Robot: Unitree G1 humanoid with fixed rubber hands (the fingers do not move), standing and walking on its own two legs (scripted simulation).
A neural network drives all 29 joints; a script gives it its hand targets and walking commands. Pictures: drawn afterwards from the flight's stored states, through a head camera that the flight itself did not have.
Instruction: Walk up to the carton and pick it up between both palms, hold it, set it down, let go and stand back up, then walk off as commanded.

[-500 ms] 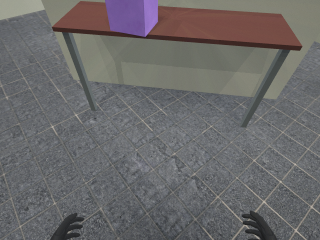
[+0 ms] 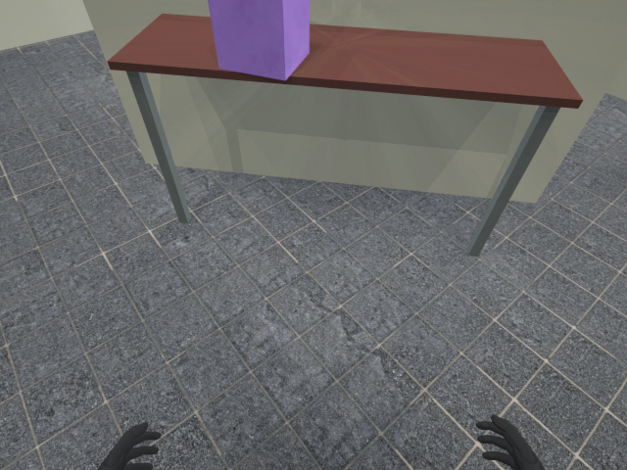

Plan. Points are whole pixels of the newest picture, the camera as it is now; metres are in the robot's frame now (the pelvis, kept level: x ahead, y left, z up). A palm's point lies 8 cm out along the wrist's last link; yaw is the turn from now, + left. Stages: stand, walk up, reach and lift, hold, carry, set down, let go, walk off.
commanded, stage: walk up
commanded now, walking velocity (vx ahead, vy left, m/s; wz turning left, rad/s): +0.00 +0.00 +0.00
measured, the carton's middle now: (262, 15) +1.22 +0.18 +0.10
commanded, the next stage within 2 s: none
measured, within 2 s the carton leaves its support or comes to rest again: neither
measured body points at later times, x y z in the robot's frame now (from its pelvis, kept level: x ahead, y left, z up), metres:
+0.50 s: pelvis +0.05 +0.08 -0.01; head +0.06 +0.08 +0.44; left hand +0.06 +0.40 -0.11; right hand +0.21 -0.22 -0.09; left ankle +0.12 +0.19 -0.72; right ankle +0.01 -0.11 -0.70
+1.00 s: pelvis +0.16 +0.09 +0.00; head +0.17 +0.06 +0.45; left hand +0.26 +0.40 -0.08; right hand +0.24 -0.22 -0.10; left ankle +0.14 +0.20 -0.68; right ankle +0.22 -0.05 -0.72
